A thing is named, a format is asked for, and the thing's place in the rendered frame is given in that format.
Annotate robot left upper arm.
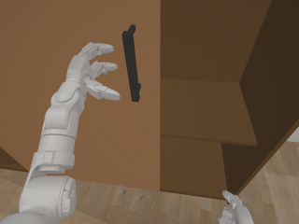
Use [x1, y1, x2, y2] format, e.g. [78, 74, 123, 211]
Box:
[0, 175, 77, 224]

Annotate robot right hand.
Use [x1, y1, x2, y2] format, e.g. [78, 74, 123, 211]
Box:
[219, 190, 254, 224]

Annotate left robot forearm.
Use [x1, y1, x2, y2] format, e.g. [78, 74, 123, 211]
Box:
[19, 81, 87, 213]

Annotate handle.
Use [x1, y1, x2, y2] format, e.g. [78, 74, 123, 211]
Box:
[121, 24, 141, 102]

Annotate robot left hand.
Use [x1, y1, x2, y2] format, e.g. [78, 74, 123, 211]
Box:
[65, 42, 121, 101]

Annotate wardrobe door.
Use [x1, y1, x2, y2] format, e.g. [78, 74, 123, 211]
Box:
[0, 0, 161, 191]
[0, 147, 22, 166]

